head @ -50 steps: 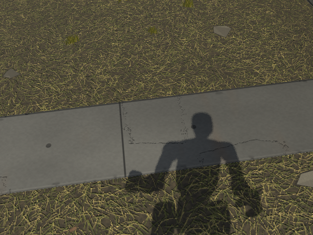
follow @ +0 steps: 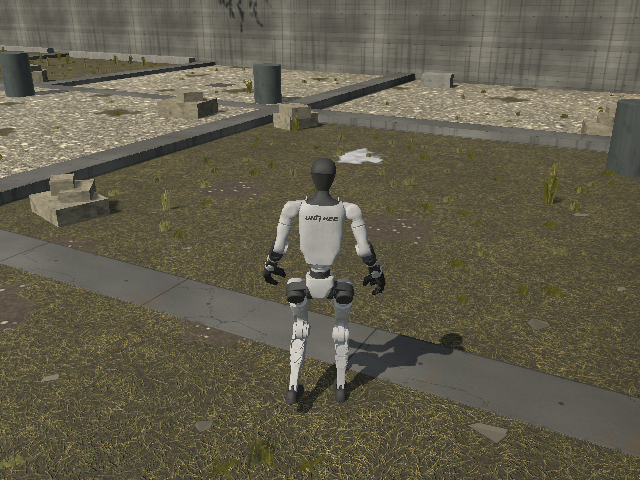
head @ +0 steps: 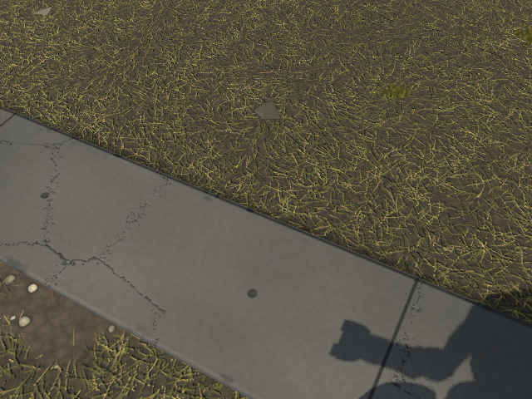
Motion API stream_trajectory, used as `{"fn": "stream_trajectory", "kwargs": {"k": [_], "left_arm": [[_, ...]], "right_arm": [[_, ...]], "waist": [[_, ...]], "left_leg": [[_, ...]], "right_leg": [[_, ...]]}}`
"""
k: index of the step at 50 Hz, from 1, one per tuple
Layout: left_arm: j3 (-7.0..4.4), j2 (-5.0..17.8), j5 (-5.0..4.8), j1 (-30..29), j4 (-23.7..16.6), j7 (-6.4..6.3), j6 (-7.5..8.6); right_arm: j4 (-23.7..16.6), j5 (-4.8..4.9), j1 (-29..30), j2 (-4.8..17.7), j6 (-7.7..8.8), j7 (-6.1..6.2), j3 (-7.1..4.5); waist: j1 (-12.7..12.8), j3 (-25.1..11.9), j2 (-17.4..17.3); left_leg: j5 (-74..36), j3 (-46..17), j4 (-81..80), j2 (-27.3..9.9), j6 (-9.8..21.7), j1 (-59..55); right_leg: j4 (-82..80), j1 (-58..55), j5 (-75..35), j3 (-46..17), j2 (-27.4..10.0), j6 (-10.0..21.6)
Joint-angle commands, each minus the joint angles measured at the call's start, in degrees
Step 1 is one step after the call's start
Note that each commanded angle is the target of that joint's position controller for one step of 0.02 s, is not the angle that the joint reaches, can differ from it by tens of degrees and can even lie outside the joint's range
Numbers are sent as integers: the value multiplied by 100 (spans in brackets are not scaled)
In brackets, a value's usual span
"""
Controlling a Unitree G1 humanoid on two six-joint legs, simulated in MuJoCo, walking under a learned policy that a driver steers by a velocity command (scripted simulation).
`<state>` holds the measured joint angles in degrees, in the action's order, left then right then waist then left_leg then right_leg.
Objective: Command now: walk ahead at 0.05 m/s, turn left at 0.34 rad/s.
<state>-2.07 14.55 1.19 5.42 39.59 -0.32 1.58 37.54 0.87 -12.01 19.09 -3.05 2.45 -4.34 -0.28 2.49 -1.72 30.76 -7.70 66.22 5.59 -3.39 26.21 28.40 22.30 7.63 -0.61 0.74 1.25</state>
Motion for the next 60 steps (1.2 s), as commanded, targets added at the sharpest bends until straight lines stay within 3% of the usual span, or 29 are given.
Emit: {"fn": "stream_trajectory", "kwargs": {"k": [1,4,7,10,11,12,13,14,15,17,19,24,32,34,35,37,38,40,42,43,44,45,46,47,48,50,51,55,60], "left_arm": [[-167,721,8,-207,-315,-29,-47],[-183,743,-32,-115,-211,-36,-74],[-235,935,-96,97,-93,-25,-117],[-177,861,-191,141,22,-14,-153],[-131,745,-179,371,122,10,-120],[-54,509,-25,474,78,64,-63],[-11,269,-7,385,10,52,-31],[-51,511,39,151,80,26,-37],[-60,495,49,66,124,26,-37],[-91,598,46,283,283,-14,-85],[-96,594,-19,355,401,-11,-70],[-97,539,-35,433,703,-38,-33],[-120,573,-88,483,1137,-128,-76],[-111,503,-112,549,1282,-144,-109],[-124,510,-142,466,1285,-148,-105],[-121,502,-209,31,1075,-117,14],[-117,495,-256,-113,988,-78,113],[-128,515,-326,-54,982,40,307],[-147,499,-334,442,1222,146,433],[-207,553,-286,991,1513,163,440],[-298,718,-237,1576,1746,160,421],[-455,1302,-238,2231,1859,133,422],[-433,1412,-189,2583,1891,194,456],[-294,1029,-163,2054,1768,180,490],[-228,799,-170,1642,1617,171,503],[-145,649,-155,1313,1497,184,494],[-92,526,-130,1363,1521,186,466],[-87,715,-109,1718,1641,89,388],[-86,851,-147,1943,1683,-20,331]], "right_arm": [[-237,1,-461,314,-52,20,-126],[-250,-55,-285,78,14,-14,-7],[-224,-52,-151,172,48,-78,-1],[-21,-88,-416,143,70,-155,-7],[-83,-165,-362,284,79,-153,-12],[-162,-234,-374,673,74,-109,-69],[-49,-263,-39,497,103,-154,-13],[-207,-279,337,113,175,-188,91],[-109,-321,282,-1,242,-198,127],[1,-266,161,133,342,-204,102],[99,-228,-59,73,370,-179,137],[226,-180,-176,37,370,-130,136],[536,-138,-279,-59,369,-135,116],[701,-102,-468,11,336,-116,74],[720,-72,-520,183,314,-107,13],[749,-15,-705,482,356,-90,-72],[797,9,-764,525,422,-74,-91],[846,14,-708,416,551,-72,-74],[806,92,-331,404,556,-105,-75],[778,92,-169,389,540,-122,-70],[749,45,-73,260,554,-122,-31],[561,-8,37,-131,606,-115,80],[436,35,21,-74,707,-76,53],[511,160,-122,169,785,-104,-19],[597,196,-166,195,835,-152,-25],[640,98,-11,200,867,-173,-74],[656,56,9,151,845,-207,-86],[526,-2,432,-131,751,-263,-21],[212,45,1455,-267,798,-354,104]], "waist": [[-145,-630,950],[-6,-831,1141],[156,-922,1243],[-62,-751,1087],[-27,-735,850],[166,-830,-146],[338,-639,-1169],[239,-330,-818],[204,-282,-748],[203,-129,-644],[185,-52,-354],[133,-130,18],[124,-325,156],[80,-338,-31],[-1,-130,-258],[-211,483,-761],[-243,711,-875],[-149,784,-869],[192,476,-597],[436,191,-493],[666,-86,-260],[829,-310,1177],[898,-525,1862],[591,-139,1164],[429,138,898],[300,311,634],[276,228,690],[323,200,590],[540,464,606]], "left_leg": [[-392,216,-97,-320,-164,145],[-410,446,-1433,-502,-128,-376],[-808,571,-2471,-559,-10,-804],[-1861,769,-4103,-441,318,-1723],[-2220,384,-4344,-716,521,-2124],[-2827,-589,-4491,-1606,848,-2388],[-1791,-858,-4743,-1874,1250,-1172],[-1019,-636,-4898,-1530,1109,-816],[-751,-455,-4853,-1321,878,-765],[-798,-299,-4802,-1157,686,-667],[-1023,-163,-4685,-1039,601,-731],[-1761,-18,-4454,-930,631,-1017],[-2658,187,-4294,-795,597,-1288],[-1256,114,-4526,-780,722,-1302],[-125,-183,-4762,-931,917,-1253],[1325,-1373,-5464,-1740,1445,-1304],[1294,-1821,-5654,-2068,1652,-1322],[399,-1875,-5574,-2267,1747,-1786],[-496,-1125,-5262,-1909,1449,-1551],[-988,-676,-4933,-1591,1266,-1064],[-1588,-215,-4222,-1250,1043,-566],[-1436,724,-2269,-431,541,419],[116,453,-803,-98,383,1340],[-7,53,-39,-492,503,1799],[-593,98,79,-759,633,1927],[-1491,287,-269,-1129,713,1918],[-1761,389,-436,-1195,679,1681],[-2371,730,-1225,-1178,376,1725],[-3466,985,-2995,-932,307,1077]], "right_leg": [[-1110,-805,-948,-1167,-1179,1016],[-1061,-996,-1057,-957,-1199,1120],[-1003,-1144,-684,-1134,-1371,1218],[-818,-627,57,-1008,-1207,889],[-692,-272,418,-894,-1069,515],[89,107,1037,-343,-597,84],[-22,-377,1289,97,-224,-196],[-9,-741,804,8,-248,-320],[-122,-894,417,9,-234,-339],[-210,-1074,131,-66,-318,-341],[-263,-1072,143,-90,-348,-269],[-295,-1091,-160,-106,-375,-299],[-197,-1300,-614,-116,-411,-272],[62,-1169,550,190,-147,-259],[422,-778,1292,411,36,-243],[1134,324,1696,437,50,-100],[1415,650,1718,214,-147,37],[1434,1066,2016,-10,-409,287],[312,-95,1264,221,-294,395],[-36,-1251,516,428,-29,319],[-81,-2200,333,154,-99,313],[-948,-3013,1124,-1780,-1251,830],[-1744,-3493,1527,-3857,-2188,1483],[-1731,-3227,1820,-3641,-2277,1481],[-1752,-2943,1788,-3008,-2026,1281],[-1915,-2631,928,-2070,-1677,969],[-1953,-2506,367,-1625,-1466,865],[-2040,-2410,-1398,-826,-1255,935],[-2326,-1946,-1250,-342,-1119,875]]}}
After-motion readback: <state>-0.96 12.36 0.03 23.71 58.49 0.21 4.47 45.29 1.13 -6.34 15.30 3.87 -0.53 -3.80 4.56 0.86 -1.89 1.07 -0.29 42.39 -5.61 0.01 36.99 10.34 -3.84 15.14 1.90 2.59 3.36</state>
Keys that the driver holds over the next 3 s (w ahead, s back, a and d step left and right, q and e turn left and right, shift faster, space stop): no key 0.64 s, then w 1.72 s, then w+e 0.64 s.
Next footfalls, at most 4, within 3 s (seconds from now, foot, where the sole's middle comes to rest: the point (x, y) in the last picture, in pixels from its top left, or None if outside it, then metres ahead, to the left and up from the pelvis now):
0.22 left None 0.05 0.14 -0.77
1.38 left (235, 381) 0.50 0.14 -0.77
1.90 right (319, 275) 0.79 -0.09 -0.77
2.64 left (203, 177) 1.29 0.29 -0.91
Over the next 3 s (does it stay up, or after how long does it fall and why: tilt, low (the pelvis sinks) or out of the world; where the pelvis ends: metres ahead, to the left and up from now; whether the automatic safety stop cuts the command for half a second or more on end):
stays up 1.30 0.17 -0.14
